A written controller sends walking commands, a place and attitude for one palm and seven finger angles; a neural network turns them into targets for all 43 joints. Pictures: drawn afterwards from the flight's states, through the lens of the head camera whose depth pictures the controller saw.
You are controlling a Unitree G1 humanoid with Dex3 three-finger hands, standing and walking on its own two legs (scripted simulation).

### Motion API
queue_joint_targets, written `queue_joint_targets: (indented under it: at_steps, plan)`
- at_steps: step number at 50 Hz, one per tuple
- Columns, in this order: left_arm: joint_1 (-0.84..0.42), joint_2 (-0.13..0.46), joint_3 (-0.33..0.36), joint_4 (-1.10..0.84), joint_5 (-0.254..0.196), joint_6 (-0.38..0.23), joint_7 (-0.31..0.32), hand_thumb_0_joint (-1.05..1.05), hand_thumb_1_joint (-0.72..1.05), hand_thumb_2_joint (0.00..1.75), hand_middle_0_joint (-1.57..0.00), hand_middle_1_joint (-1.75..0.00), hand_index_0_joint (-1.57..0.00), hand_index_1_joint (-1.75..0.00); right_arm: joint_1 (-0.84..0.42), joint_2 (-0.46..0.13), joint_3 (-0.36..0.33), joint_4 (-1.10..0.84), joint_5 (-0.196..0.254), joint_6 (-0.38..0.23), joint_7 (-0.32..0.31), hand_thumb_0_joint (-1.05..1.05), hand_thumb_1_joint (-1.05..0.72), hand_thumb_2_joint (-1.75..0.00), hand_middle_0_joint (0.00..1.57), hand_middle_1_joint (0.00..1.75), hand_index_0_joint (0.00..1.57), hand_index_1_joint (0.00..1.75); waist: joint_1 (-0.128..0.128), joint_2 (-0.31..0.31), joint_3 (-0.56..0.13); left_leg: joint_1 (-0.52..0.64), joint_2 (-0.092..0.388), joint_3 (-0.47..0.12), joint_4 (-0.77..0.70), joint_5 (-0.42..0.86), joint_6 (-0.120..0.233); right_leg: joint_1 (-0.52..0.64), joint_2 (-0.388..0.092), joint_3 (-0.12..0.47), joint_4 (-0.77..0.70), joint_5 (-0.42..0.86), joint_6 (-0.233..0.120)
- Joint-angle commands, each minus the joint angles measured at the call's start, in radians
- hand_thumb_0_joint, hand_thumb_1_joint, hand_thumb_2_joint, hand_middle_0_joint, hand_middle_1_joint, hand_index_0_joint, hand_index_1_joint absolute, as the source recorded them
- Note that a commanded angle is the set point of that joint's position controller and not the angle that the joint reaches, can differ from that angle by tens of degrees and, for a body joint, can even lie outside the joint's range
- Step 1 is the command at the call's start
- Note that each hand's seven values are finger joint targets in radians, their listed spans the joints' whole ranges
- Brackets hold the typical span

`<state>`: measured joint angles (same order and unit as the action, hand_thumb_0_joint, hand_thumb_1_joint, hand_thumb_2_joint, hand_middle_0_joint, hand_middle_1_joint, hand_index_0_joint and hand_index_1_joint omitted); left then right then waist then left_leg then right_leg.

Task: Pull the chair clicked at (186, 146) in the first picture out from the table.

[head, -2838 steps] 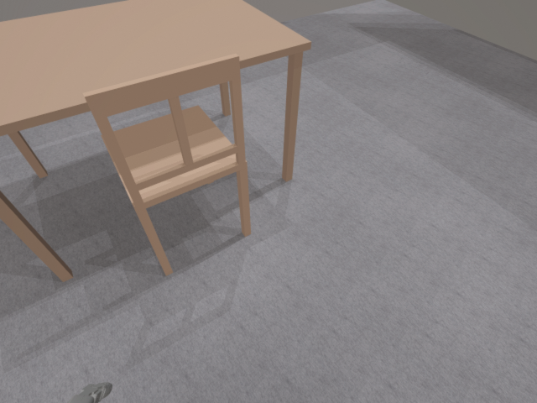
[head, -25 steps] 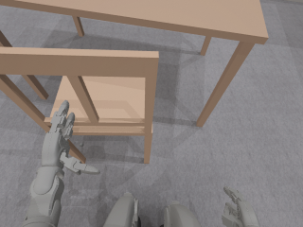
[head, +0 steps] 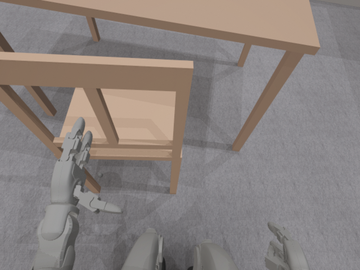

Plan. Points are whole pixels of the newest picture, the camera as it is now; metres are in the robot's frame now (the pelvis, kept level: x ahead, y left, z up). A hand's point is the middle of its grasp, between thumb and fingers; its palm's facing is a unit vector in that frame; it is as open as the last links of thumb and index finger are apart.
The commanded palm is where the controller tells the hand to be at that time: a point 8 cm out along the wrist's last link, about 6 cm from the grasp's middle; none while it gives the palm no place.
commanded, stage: push the fingers through the gap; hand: left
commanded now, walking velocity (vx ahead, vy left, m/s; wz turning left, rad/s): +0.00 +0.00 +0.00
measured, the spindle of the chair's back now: (104, 118) +0.46 +0.21 +0.00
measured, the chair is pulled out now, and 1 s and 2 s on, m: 0.16 0.16 0.16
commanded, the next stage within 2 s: hook a spindle and tug to test in 1.50 s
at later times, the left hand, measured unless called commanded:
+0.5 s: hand (103, 149) +0.37 +0.19 +0.01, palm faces +0.06 -1.00 -0.03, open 16.9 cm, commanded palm +0.35 +0.23 +0.02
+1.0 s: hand (108, 128) +0.42 +0.19 +0.02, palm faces +0.08 -1.00 -0.03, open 16.9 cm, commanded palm +0.39 +0.23 +0.02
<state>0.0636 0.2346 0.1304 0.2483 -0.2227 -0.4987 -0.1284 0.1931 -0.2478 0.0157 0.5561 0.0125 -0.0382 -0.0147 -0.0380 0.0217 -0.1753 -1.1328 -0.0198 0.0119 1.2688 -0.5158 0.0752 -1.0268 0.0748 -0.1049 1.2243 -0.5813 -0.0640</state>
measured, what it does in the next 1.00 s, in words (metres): stands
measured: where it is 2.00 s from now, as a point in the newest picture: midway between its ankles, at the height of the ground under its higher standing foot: outside the picture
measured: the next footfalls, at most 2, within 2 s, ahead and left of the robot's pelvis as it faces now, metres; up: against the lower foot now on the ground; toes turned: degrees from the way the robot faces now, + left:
none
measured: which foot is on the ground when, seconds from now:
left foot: down 0.00-1.00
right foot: down 0.00-1.00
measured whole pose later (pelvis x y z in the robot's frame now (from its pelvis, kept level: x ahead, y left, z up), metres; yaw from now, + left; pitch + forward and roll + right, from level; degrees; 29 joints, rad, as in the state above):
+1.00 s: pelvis +0.00 +0.00 +0.00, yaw -1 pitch +24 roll -3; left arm -0.42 0.31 0.26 0.72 -0.17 -0.49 -0.11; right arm 0.25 -0.25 0.02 0.61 0.01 0.03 0.01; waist -0.09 0.03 -0.17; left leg -1.17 -0.01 0.03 1.26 -0.51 0.08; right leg -1.07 0.08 -0.09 1.22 -0.57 -0.06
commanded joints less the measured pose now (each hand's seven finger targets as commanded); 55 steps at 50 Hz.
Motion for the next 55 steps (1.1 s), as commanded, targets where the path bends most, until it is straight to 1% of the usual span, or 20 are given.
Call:
queue_joint_targets:
  at_steps: [1,2,4,6,9,13,17,19,22,26,27,31,33,38,41,43,44,47,51,55]
  plan:
    - [-0.282,0.150,0.093,-0.036,0.017,-0.075,0.036,0.00,-0.50,0.30,-0.06,-0.08,-0.06,-0.08,-0.002,-0.150,-0.053,-0.086,-0.004,-0.030,0.000,0.00,-0.90,-0.90,0.20,0.30,0.20,0.30,-0.034,0.041,-0.252,0.259,0.031,-0.118,-0.135,0.158,-0.048,-0.005,-0.027,0.082,-0.142,0.145,0.031]
    - [-0.288,0.140,0.081,-0.004,0.016,-0.055,0.022,0.00,-0.50,0.30,-0.06,-0.08,-0.06,-0.08,0.002,-0.155,-0.054,-0.092,0.000,-0.028,0.001,0.00,-0.90,-0.90,0.20,0.30,0.20,0.30,-0.035,0.053,-0.248,0.253,0.028,-0.114,-0.143,0.142,-0.046,0.001,-0.028,0.085,-0.150,0.137,0.028]
    - [-0.276,0.130,0.064,0.005,0.006,-0.013,-0.012,0.00,-0.50,0.30,-0.06,-0.08,-0.06,-0.08,0.008,-0.167,-0.057,-0.113,0.008,-0.020,0.001,0.00,-0.90,-0.90,0.20,0.30,0.20,0.30,-0.014,0.078,-0.315,0.310,0.027,-0.114,-0.165,0.170,-0.052,0.038,-0.031,0.086,-0.162,0.164,0.025]
    - [-0.305,0.120,0.033,-0.044,-0.012,0.021,-0.042,0.00,-0.50,0.30,-0.06,-0.08,-0.06,-0.08,0.013,-0.171,-0.057,-0.131,0.018,-0.015,-0.002,0.00,-0.90,-0.90,0.20,0.30,0.20,0.30,-0.016,0.075,-0.378,0.368,0.031,-0.115,-0.179,0.215,-0.050,0.079,-0.031,0.086,-0.179,0.205,0.028]
    - [-0.376,0.165,0.065,-0.126,-0.024,0.019,-0.037,0.00,-0.50,0.30,-0.06,-0.08,-0.06,-0.08,0.026,-0.171,-0.060,-0.127,0.019,-0.016,-0.009,0.00,-0.90,-0.90,0.20,0.30,0.20,0.30,-0.013,0.082,-0.429,0.435,0.041,-0.130,-0.183,0.298,-0.052,0.089,-0.028,0.080,-0.175,0.253,0.028]
    - [-0.424,0.189,0.111,-0.114,-0.002,-0.037,0.036,0.00,-0.50,0.30,-0.06,-0.08,-0.06,-0.08,0.034,-0.159,-0.057,-0.095,0.003,-0.023,-0.008,0.00,-0.90,-0.90,0.20,0.30,0.20,0.30,-0.014,0.082,-0.396,0.443,0.046,-0.140,-0.175,0.328,-0.063,0.038,-0.025,0.069,-0.151,0.249,0.027]
    - [-0.411,0.174,0.117,0.077,0.030,-0.041,0.058,0.00,-0.50,0.30,-0.06,-0.08,-0.06,-0.08,0.048,-0.160,-0.055,-0.077,-0.004,-0.009,0.005,0.00,-0.90,-0.90,0.20,0.30,0.20,0.30,-0.027,0.025,-0.308,0.326,0.035,-0.123,-0.162,0.259,-0.057,0.033,-0.025,0.072,-0.150,0.222,0.028]
    - [-0.415,0.176,0.114,0.109,0.038,-0.029,0.042,0.00,-0.50,0.30,-0.06,-0.08,-0.06,-0.08,0.048,-0.164,-0.056,-0.088,0.000,0.002,0.010,0.00,-0.90,-0.90,0.20,0.30,0.20,0.30,-0.017,0.037,-0.330,0.319,0.031,-0.109,-0.163,0.251,-0.057,0.054,-0.028,0.079,-0.150,0.228,0.027]
    - [-0.480,0.147,0.064,0.071,0.031,-0.016,0.009,0.00,-0.50,0.30,-0.06,-0.08,-0.06,-0.08,0.059,-0.170,-0.060,-0.102,0.006,0.010,0.012,0.00,-0.90,-0.90,0.20,0.30,0.20,0.30,-0.026,0.086,-0.376,0.396,0.039,-0.122,-0.178,0.286,-0.061,0.046,-0.027,0.075,-0.159,0.243,0.023]
    - [-0.558,0.175,0.087,-0.010,0.011,-0.039,0.014,0.00,-0.50,0.30,-0.06,-0.08,-0.06,-0.08,0.072,-0.169,-0.066,-0.086,0.006,0.009,0.006,0.00,-0.90,-0.90,0.20,0.30,0.20,0.30,-0.027,0.097,-0.446,0.482,0.047,-0.135,-0.176,0.369,-0.068,0.054,-0.025,0.073,-0.161,0.288,0.025]
    - [-0.559,0.203,0.117,0.002,0.009,-0.046,0.023,0.00,-0.50,0.30,-0.06,-0.08,-0.06,-0.08,0.077,-0.172,-0.066,-0.078,0.003,0.007,0.004,0.00,-0.90,-0.90,0.20,0.30,0.20,0.30,-0.032,0.076,-0.443,0.467,0.049,-0.139,-0.168,0.375,-0.065,0.050,-0.022,0.074,-0.154,0.293,0.027]
    - [-0.621,0.204,0.124,0.121,0.039,-0.068,0.045,0.00,-0.50,0.30,-0.06,-0.08,-0.06,-0.08,0.086,-0.167,-0.060,-0.048,-0.004,0.012,0.005,0.00,-0.90,-0.90,0.20,0.30,0.20,0.30,-0.048,0.049,-0.370,0.386,0.042,-0.128,-0.158,0.301,-0.060,0.028,-0.024,0.077,-0.150,0.251,0.030]
    - [-0.628,0.219,0.131,0.165,0.052,-0.065,0.042,0.00,-0.50,0.30,-0.06,-0.08,-0.06,-0.08,0.088,-0.169,-0.060,-0.048,-0.006,0.016,0.008,0.00,-0.90,-0.90,0.20,0.30,0.20,0.30,-0.039,0.088,-0.379,0.387,0.039,-0.123,-0.157,0.301,-0.064,0.023,-0.026,0.080,-0.145,0.249,0.026]
    - [-0.672,0.208,0.114,0.246,0.043,-0.029,0.003,0.00,-0.50,0.30,-0.06,-0.08,-0.06,-0.08,0.106,-0.179,-0.061,-0.056,0.001,0.033,0.011,0.00,-0.90,-0.90,0.20,0.30,0.20,0.30,-0.049,0.070,-0.385,0.395,0.040,-0.121,-0.163,0.307,-0.060,0.034,-0.027,0.081,-0.163,0.263,0.026]
    - [-0.738,0.210,0.118,0.216,0.030,-0.035,-0.001,0.00,-0.50,0.30,-0.06,-0.08,-0.06,-0.08,0.116,-0.176,-0.062,-0.054,0.002,0.037,0.009,0.00,-0.90,-0.90,0.20,0.30,0.20,0.30,-0.055,0.073,-0.437,0.426,0.041,-0.120,-0.154,0.350,-0.057,0.052,-0.025,0.084,-0.161,0.300,0.029]
    - [-0.742,0.252,0.157,0.192,0.029,-0.053,0.008,0.00,-0.50,0.30,-0.06,-0.08,-0.06,-0.08,0.120,-0.175,-0.063,-0.051,-0.002,0.036,0.010,0.00,-0.90,-0.90,0.20,0.30,0.20,0.30,-0.038,0.103,-0.475,0.449,0.042,-0.117,-0.150,0.393,-0.062,0.067,-0.024,0.088,-0.152,0.329,0.027]
    - [-0.753,0.237,0.146,0.195,0.028,-0.059,0.011,0.00,-0.50,0.30,-0.06,-0.08,-0.06,-0.08,0.120,-0.170,-0.062,-0.048,-0.002,0.036,0.012,0.00,-0.90,-0.90,0.20,0.30,0.20,0.30,-0.046,0.099,-0.476,0.447,0.040,-0.112,-0.145,0.392,-0.058,0.068,-0.025,0.090,-0.156,0.335,0.030]
    - [-0.766,0.295,0.198,0.277,0.044,-0.067,0.027,0.00,-0.50,0.30,-0.06,-0.08,-0.06,-0.08,0.133,-0.174,-0.058,-0.032,-0.007,0.044,0.011,0.00,-0.90,-0.90,0.20,0.30,0.20,0.30,-0.054,0.051,-0.426,0.363,0.037,-0.103,-0.134,0.357,-0.049,0.083,-0.022,0.098,-0.152,0.331,0.033]
    - [-0.763,0.276,0.184,0.320,0.052,-0.067,0.014,0.00,-0.50,0.30,-0.06,-0.08,-0.06,-0.08,0.139,-0.173,-0.058,-0.034,-0.006,0.055,0.016,0.00,-0.90,-0.90,0.20,0.30,0.20,0.30,-0.048,0.068,-0.426,0.366,0.035,-0.096,-0.140,0.348,-0.052,0.085,-0.023,0.100,-0.157,0.327,0.032]
    - [-0.814,0.270,0.167,0.344,0.043,-0.059,-0.009,0.00,-0.50,0.30,-0.06,-0.08,-0.06,-0.08,0.147,-0.176,-0.059,-0.032,-0.002,0.065,0.017,0.00,-0.90,-0.90,0.20,0.30,0.20,0.30,-0.068,0.066,-0.419,0.364,0.037,-0.095,-0.138,0.342,-0.048,0.080,-0.022,0.103,-0.168,0.329,0.034]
